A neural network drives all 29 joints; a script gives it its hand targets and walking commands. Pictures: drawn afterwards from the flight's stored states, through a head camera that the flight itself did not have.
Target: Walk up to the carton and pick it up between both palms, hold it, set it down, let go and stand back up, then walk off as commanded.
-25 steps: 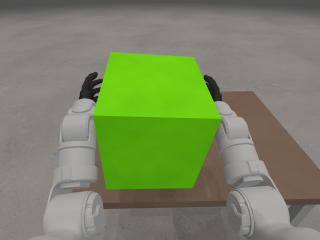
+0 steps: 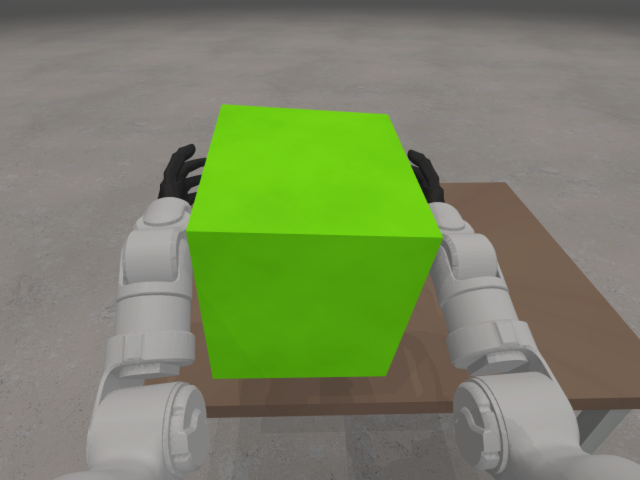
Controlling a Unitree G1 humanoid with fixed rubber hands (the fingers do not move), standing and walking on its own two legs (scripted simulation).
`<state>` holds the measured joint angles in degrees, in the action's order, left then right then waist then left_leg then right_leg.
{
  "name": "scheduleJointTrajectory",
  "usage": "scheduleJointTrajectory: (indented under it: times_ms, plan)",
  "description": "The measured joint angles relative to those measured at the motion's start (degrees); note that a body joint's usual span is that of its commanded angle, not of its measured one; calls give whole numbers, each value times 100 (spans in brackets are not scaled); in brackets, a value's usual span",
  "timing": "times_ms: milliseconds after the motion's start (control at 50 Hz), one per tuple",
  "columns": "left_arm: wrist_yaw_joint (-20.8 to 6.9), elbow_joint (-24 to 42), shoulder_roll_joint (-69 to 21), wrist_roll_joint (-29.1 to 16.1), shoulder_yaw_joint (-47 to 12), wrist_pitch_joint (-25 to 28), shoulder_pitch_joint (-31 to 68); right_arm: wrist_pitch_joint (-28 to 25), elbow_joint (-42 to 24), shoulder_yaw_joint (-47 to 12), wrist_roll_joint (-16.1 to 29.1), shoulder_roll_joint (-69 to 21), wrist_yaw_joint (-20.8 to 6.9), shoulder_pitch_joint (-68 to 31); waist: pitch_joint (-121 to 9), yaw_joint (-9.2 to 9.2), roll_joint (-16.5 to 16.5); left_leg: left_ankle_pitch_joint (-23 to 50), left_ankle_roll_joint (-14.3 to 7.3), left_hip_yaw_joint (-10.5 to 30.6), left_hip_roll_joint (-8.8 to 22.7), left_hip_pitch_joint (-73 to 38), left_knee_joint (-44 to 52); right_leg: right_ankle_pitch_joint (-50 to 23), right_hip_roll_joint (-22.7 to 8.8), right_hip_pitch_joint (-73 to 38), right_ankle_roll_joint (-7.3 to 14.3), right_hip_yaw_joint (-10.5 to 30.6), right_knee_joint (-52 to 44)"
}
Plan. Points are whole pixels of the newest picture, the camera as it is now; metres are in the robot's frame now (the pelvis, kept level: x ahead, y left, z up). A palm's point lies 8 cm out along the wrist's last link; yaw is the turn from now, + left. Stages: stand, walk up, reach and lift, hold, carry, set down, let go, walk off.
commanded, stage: hold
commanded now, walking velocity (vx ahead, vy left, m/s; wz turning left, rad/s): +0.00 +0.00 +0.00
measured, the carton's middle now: (304, 240) +0.35 +0.02 +0.19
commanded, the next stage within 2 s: none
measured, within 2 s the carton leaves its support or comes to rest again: neither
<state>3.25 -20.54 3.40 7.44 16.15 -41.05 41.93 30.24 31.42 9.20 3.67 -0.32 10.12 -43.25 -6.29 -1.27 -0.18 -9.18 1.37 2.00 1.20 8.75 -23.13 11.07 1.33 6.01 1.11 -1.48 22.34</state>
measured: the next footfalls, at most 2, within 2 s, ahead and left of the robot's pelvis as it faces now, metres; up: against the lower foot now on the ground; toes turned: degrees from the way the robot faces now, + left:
none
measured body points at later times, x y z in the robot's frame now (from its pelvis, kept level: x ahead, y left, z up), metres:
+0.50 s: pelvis +0.00 +0.00 +0.00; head -0.08 +0.01 +0.44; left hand +0.37 +0.17 +0.23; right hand +0.38 -0.13 +0.21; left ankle +0.04 +0.13 -0.74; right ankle +0.02 -0.11 -0.74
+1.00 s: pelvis +0.00 +0.00 +0.00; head -0.08 +0.01 +0.44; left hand +0.37 +0.17 +0.23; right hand +0.38 -0.13 +0.21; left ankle +0.04 +0.13 -0.74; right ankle +0.02 -0.11 -0.74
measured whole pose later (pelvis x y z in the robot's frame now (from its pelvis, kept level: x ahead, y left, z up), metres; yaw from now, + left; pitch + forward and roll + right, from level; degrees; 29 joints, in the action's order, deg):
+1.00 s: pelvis +0.00 +0.00 +0.00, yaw +0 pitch -5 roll +0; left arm 3.1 -20.5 3.4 7.5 16.1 -41.1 41.9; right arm 30.2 31.4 9.2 3.7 -0.3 10.2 -43.2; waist -6.3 -1.3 -0.2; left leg -9.2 1.4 2.0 1.2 8.8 -23.1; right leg 11.1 1.3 6.0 1.1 -1.5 22.3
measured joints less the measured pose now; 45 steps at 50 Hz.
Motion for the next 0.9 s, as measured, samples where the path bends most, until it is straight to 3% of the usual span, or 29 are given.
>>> scheduleJointTrajectory:
  times_ms: [900]
  plan:
    - [-15,0,0,1,0,-7,0,-8,0,0,1,3,8,0,1,0,0,0,0,0,0,0,1,0,0,0,0,0,0]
